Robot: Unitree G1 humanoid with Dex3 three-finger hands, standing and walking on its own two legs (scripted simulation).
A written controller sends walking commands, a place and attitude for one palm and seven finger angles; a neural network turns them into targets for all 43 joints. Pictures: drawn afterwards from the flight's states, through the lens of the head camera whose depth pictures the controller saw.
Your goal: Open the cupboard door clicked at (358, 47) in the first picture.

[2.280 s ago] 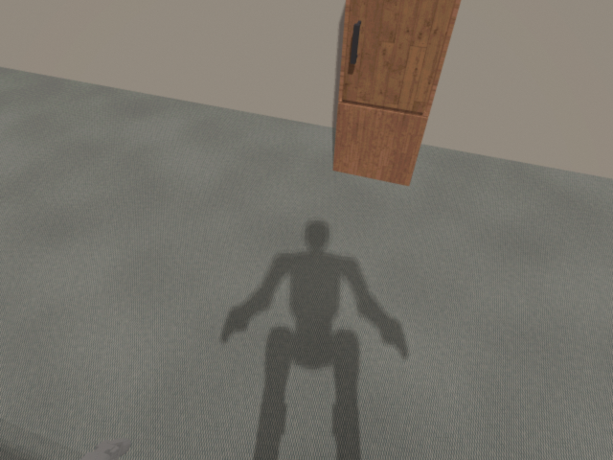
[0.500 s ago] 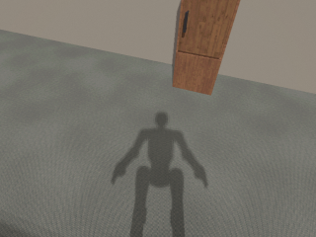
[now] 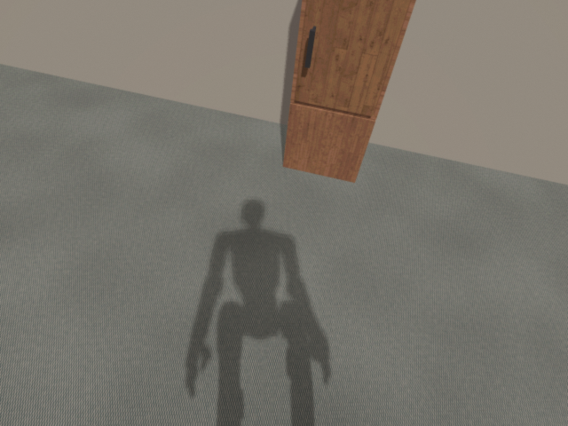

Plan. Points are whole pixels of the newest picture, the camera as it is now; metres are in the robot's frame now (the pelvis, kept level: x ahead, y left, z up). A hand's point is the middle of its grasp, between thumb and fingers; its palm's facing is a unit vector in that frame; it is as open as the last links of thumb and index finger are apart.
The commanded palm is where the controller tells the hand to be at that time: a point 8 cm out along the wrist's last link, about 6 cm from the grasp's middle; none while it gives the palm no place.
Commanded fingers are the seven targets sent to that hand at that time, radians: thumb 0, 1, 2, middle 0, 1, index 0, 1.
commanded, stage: walk to a spot facing it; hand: left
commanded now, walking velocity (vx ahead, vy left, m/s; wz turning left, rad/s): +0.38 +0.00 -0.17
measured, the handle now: (310, 47) +1.45 -0.08 -0.08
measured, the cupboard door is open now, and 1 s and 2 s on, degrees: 0 0 0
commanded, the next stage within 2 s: take the last steps up to it in 1.10 s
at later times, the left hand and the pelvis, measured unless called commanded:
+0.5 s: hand (198, 352) +0.28 +0.15 -0.17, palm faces -0.05 -0.98 -0.20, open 7.3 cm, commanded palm none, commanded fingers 0.00 0.90 0.90 -0.20 -0.30 -0.20 -0.30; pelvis +0.23 -0.03 +0.00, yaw -4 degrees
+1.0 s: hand (192, 263) +0.47 +0.20 -0.17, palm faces -0.10 -0.98 -0.16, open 7.4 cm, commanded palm none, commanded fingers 0.00 0.90 0.90 -0.20 -0.30 -0.20 -0.30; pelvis +0.46 +0.02 +0.01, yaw -11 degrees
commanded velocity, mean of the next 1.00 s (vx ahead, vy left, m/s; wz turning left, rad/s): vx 0.36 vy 0.00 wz -0.19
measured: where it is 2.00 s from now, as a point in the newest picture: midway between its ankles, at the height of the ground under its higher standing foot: (293, 291)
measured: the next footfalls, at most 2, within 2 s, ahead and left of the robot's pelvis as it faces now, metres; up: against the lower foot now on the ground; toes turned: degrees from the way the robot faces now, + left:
right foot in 0.28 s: +0.28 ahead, -0.08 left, +0.00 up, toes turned -12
left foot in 0.80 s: +0.52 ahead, +0.12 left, +0.00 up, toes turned +5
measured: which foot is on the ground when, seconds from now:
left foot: down 0.00-0.30, up 0.32-0.78, down 0.80-1.00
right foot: up 0.00-0.26, down 0.28-0.80, up 0.82-1.00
